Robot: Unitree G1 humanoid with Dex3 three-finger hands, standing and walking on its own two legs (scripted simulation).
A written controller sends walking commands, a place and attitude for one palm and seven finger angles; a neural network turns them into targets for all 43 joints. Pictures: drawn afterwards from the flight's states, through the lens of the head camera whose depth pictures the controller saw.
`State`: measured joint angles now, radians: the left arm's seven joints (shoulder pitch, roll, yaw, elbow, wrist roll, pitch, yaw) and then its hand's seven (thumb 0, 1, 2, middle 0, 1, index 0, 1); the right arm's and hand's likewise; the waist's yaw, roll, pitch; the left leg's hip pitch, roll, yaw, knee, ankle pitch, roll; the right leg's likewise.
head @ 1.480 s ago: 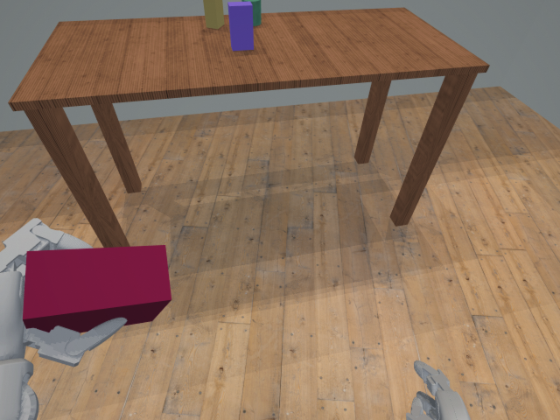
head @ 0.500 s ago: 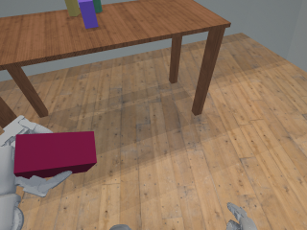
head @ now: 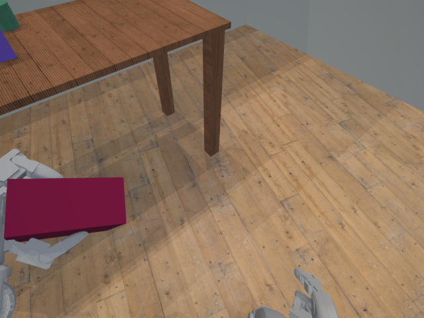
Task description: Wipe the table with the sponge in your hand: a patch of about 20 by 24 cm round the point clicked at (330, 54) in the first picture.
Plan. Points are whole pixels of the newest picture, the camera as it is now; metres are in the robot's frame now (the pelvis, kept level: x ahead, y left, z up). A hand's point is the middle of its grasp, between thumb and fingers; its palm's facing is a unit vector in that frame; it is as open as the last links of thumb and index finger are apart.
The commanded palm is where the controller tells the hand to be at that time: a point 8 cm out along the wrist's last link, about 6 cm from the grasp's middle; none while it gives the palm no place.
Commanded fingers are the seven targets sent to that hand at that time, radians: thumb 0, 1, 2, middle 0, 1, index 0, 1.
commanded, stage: walk to a spot facing it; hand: left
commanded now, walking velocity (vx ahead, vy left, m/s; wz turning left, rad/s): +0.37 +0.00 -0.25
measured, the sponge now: (84, 208) +0.24 +0.20 +0.15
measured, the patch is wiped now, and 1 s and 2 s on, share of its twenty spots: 0.00 0.00 0.00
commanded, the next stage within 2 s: turn to face it in 0.48 s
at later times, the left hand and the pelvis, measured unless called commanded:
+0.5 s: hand (121, 120) +0.39 +0.18 +0.18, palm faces +0.40 -0.82 -0.41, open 10.3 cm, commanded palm +0.34 +0.22 +0.18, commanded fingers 0.00 0.10 1.30 -1.20 -1.60 -1.20 -1.60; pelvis +0.17 -0.05 -0.02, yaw -3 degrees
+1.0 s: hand (149, 112) +0.44 +0.15 +0.16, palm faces +0.49 -0.74 -0.46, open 10.3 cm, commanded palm +0.37 +0.19 +0.18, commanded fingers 0.00 0.10 1.30 -1.20 -1.60 -1.20 -1.60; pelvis +0.25 -0.11 +0.00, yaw +8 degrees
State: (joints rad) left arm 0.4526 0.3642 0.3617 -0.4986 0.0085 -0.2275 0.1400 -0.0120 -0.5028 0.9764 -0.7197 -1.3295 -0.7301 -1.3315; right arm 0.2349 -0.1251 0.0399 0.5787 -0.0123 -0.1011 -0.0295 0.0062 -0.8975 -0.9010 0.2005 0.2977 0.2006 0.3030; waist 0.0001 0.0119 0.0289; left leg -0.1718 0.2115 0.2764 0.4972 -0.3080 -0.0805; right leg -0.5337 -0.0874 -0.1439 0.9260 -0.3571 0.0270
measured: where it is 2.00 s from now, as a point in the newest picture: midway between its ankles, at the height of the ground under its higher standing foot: (244, 308)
